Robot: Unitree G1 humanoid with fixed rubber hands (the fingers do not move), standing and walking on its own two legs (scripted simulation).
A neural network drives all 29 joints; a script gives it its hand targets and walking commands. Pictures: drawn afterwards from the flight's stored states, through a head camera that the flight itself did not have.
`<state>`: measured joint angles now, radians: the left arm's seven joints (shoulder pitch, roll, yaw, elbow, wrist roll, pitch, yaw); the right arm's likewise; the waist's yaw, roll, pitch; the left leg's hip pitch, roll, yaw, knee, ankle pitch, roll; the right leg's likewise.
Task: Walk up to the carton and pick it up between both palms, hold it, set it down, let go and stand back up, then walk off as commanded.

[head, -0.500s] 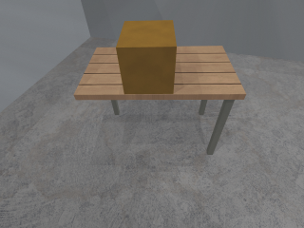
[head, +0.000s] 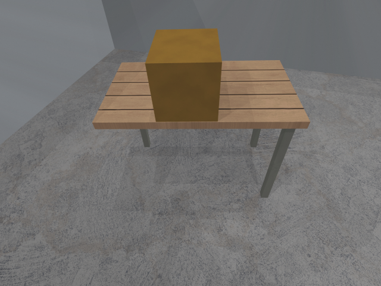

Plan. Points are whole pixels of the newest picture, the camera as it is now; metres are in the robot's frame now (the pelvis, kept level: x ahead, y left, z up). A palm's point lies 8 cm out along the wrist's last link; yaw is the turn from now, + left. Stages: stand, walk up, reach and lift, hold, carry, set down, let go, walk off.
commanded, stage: stand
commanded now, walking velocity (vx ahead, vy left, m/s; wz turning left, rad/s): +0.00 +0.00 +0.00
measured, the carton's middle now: (186, 74) +0.92 +0.02 -0.02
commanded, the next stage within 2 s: none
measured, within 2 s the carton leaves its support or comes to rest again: neither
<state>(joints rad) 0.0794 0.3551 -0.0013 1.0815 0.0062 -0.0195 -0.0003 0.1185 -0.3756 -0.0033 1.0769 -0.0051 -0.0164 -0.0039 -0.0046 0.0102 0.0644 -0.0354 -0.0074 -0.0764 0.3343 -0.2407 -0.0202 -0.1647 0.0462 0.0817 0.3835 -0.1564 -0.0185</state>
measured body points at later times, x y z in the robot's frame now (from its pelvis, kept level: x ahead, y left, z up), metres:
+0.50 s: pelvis +0.01 +0.00 +0.00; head +0.01 -0.01 +0.45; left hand +0.11 +0.30 -0.12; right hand +0.09 -0.31 -0.13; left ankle -0.03 +0.14 -0.75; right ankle +0.04 -0.11 -0.75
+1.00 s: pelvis +0.01 +0.00 +0.00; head +0.01 +0.00 +0.45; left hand +0.12 +0.31 -0.12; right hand +0.10 -0.31 -0.13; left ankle -0.03 +0.14 -0.75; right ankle +0.04 -0.11 -0.75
